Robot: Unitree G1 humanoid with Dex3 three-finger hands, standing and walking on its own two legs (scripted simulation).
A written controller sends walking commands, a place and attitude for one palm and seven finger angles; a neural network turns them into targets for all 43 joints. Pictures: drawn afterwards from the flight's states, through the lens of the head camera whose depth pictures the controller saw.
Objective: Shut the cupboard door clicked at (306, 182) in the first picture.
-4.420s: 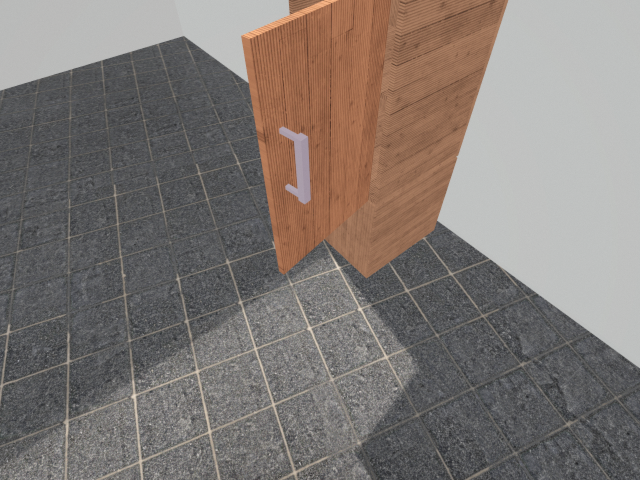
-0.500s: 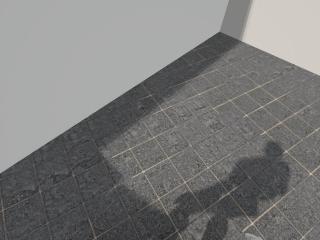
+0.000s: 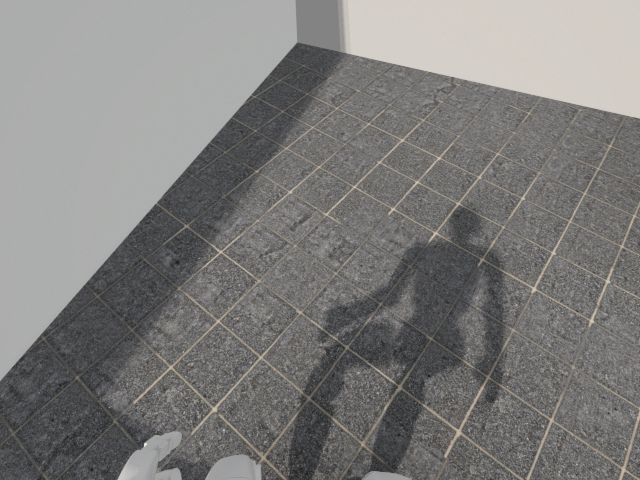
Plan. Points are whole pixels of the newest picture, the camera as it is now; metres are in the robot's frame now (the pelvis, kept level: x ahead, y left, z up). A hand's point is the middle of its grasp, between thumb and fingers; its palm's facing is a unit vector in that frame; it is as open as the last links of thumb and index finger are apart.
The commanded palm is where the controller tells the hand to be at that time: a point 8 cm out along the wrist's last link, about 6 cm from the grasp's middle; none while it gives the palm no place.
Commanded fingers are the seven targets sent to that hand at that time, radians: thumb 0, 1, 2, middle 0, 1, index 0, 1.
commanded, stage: walk around to get in front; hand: left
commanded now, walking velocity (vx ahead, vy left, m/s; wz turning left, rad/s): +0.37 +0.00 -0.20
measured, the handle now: out of the picture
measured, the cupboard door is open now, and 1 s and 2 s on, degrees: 100 100 100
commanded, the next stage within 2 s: walk to a spot facing it in 0.60 s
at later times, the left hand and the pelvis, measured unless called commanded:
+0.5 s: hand (187, 387) +0.27 +0.21 -0.16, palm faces -0.10 -0.98 -0.15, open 7.4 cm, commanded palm none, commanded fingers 0.00 0.90 0.90 -0.20 -0.30 -0.20 -0.30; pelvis +0.22 +0.03 +0.01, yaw -9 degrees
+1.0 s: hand (263, 254) +0.52 +0.11 -0.17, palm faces -0.10 -0.98 -0.16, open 7.2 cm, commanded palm none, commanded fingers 0.00 0.90 0.90 -0.20 -0.30 -0.20 -0.30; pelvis +0.40 -0.05 +0.01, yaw -6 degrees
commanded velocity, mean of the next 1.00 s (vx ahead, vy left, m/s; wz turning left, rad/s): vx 0.23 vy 0.00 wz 0.03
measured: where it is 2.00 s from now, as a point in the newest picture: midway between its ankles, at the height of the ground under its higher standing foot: (365, 372)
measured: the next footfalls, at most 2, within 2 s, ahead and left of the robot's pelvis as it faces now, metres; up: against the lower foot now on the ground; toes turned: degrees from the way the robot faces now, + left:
left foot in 0.30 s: +0.28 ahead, +0.14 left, +0.00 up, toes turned +2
right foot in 0.72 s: +0.40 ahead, -0.17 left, +0.00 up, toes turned -20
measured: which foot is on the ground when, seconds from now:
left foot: up 0.00-0.28, down 0.30-0.72, up 0.74-1.00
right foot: down 0.00-0.30, up 0.32-0.70, down 0.72-1.00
